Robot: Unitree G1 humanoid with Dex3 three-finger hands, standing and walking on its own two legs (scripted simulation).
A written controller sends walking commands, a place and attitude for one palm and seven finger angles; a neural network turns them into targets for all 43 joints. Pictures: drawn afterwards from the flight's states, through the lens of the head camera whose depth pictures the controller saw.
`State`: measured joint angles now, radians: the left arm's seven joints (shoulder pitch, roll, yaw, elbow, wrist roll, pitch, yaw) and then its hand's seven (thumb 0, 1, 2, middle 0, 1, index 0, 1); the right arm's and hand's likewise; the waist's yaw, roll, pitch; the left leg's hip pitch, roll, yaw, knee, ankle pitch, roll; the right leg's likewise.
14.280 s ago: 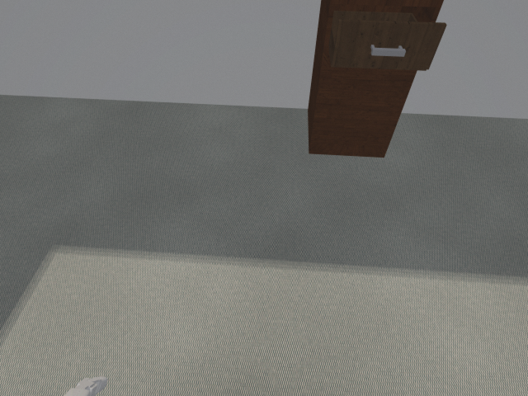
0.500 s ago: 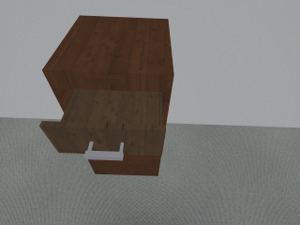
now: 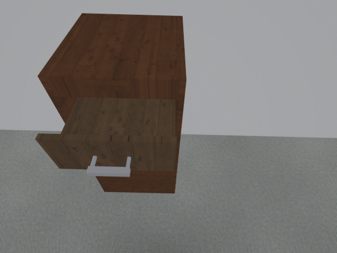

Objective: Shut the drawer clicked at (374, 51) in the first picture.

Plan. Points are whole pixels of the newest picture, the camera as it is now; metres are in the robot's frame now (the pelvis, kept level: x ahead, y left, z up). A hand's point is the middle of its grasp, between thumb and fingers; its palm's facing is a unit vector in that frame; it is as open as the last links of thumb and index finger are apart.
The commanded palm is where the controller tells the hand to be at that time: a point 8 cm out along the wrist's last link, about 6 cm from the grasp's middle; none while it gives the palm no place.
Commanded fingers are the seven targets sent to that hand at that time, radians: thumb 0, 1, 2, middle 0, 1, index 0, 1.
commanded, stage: come to a stop and stand still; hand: left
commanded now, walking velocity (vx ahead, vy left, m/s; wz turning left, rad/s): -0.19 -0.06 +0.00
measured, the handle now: (110, 165) +0.36 +0.20 -0.07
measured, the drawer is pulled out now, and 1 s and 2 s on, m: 0.17 0.17 0.17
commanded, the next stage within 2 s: look again from close up in 1.02 s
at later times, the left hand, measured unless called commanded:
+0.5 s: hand out of the picture -0.02 +0.14 -0.18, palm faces +0.03 -0.98 -0.19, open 7.4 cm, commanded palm none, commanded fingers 0.00 0.90 0.90 -0.20 -0.30 -0.20 -0.30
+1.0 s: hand out of the picture -0.03 +0.12 -0.18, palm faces +0.03 -0.98 -0.18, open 7.4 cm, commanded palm none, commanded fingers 0.00 0.90 0.90 -0.20 -0.30 -0.20 -0.30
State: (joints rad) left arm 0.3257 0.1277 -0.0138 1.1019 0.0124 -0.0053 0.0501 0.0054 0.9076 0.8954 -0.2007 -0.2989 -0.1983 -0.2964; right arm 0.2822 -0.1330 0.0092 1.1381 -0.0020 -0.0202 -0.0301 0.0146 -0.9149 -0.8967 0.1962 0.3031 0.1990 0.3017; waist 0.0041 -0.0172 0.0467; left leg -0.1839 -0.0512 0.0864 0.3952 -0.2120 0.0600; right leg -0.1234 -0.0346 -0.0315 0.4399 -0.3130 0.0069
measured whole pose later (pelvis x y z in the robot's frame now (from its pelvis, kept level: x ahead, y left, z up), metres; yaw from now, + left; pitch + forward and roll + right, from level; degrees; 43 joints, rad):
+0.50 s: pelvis -0.02 -0.03 +0.00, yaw +0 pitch +0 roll +1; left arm 0.31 0.14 -0.01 1.07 0.01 -0.01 0.04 0.01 0.91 0.90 -0.20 -0.30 -0.20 -0.30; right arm 0.29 -0.14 0.01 1.12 -0.01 0.00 -0.01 0.01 -0.91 -0.90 0.19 0.30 0.20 0.30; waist 0.00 -0.01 0.02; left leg -0.23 0.00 0.06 0.44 -0.21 0.01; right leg -0.16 0.01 -0.05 0.47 -0.30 -0.04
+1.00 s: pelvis +0.00 -0.03 +0.00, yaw +0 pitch +0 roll +0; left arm 0.36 0.10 -0.02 1.10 0.02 -0.05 0.06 0.01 0.91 0.90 -0.20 -0.30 -0.20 -0.30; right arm 0.29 -0.15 0.01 1.12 -0.01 -0.01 -0.03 0.02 -0.92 -0.90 0.20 0.30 0.20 0.30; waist 0.00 0.02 0.03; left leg -0.25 0.02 0.03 0.50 -0.26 0.01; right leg -0.13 0.04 -0.06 0.43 -0.31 -0.04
